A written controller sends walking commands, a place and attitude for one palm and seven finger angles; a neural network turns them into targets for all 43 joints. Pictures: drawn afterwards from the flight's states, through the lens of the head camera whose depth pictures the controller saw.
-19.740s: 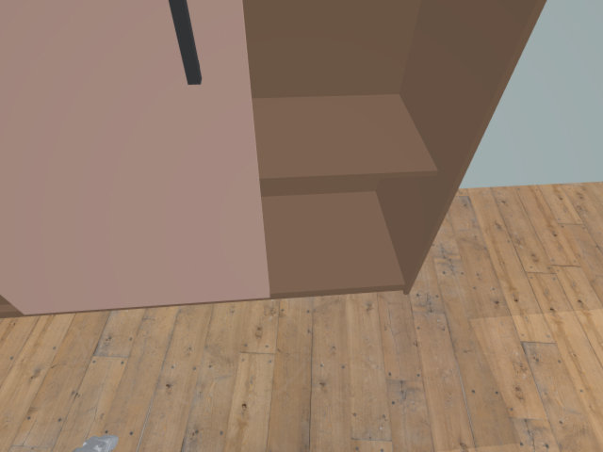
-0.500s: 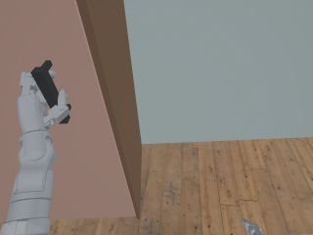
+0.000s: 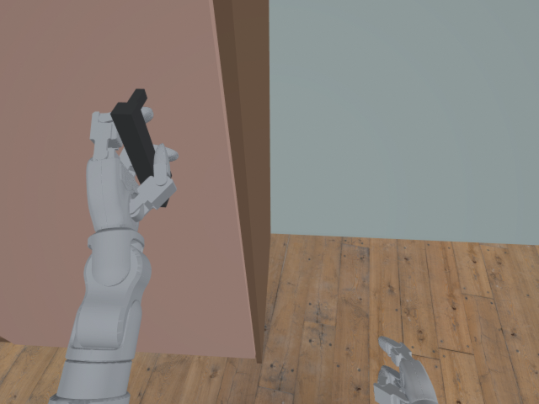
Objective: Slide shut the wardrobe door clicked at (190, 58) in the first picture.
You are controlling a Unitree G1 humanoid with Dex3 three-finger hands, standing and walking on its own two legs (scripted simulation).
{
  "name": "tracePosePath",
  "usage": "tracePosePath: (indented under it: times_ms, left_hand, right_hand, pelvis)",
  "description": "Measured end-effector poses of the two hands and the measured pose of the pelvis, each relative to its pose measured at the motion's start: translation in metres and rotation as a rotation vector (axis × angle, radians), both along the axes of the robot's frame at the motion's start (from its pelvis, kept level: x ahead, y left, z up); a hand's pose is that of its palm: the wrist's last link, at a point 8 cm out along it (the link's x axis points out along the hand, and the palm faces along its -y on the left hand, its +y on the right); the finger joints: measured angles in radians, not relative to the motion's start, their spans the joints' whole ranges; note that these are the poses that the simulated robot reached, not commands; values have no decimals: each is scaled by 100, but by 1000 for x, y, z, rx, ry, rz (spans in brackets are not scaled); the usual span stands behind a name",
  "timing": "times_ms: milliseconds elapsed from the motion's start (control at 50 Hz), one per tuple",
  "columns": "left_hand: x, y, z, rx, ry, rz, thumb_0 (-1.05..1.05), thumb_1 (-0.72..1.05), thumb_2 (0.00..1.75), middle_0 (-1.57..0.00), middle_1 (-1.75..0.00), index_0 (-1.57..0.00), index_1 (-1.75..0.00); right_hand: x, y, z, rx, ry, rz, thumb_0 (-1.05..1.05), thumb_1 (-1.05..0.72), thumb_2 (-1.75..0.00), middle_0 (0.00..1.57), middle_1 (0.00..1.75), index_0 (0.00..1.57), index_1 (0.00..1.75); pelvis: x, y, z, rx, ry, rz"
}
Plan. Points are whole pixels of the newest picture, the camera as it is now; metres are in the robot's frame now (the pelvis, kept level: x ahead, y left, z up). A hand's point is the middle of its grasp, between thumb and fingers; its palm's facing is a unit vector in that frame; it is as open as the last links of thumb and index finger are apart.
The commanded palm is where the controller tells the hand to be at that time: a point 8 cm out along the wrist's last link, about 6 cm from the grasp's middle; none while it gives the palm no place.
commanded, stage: stop walking and hold the door there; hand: left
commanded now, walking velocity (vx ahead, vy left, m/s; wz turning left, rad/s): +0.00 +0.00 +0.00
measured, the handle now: (149, 150) +0.35 +0.20 +0.21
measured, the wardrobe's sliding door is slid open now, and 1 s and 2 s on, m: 0.00 0.00 0.00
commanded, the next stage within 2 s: loosen the grip on the handle in 1.22 s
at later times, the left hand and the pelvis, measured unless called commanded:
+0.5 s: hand (169, 179) +0.32 +0.17 +0.20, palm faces +0.42 -0.90 -0.08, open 7.1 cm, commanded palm +0.28 +0.18 +0.20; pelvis +0.02 -0.04 +0.00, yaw +3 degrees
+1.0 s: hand (166, 179) +0.31 +0.17 +0.20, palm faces +0.39 -0.92 -0.08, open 7.0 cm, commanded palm +0.28 +0.18 +0.20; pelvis -0.01 -0.04 +0.00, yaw +1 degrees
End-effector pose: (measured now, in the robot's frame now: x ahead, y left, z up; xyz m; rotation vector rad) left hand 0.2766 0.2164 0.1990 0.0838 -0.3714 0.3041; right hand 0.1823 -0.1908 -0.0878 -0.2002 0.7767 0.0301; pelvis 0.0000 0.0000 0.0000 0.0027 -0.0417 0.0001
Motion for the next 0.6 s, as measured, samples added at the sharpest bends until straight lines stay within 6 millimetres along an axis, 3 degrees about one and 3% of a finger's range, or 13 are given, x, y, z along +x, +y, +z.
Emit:
tracePosePath:
  times_ms: [200,400,600]
  left_hand:
    - [-1,-3,0,22,3,54,-3,73,84,-46,-140,-5,-131]
    - [-1,-6,0,42,7,108,-4,74,85,-46,-140,-4,-127]
    - [-2,-7,0,54,14,124,-5,74,83,-46,-140,-4,-126]
  right_hand:
    - [20,-17,-5,-5,33,13,2,-90,-90,20,30,20,30]
    - [45,-46,5,-18,-36,-14,2,-90,-90,20,30,20,30]
    - [34,-73,16,-39,-74,-73,2,-90,-90,20,30,20,30]
  pelvis:
    - [16,-14,1,-18,24,38]
    - [23,-34,-1,-17,39,54]
    - [18,-47,-1,-17,35,39]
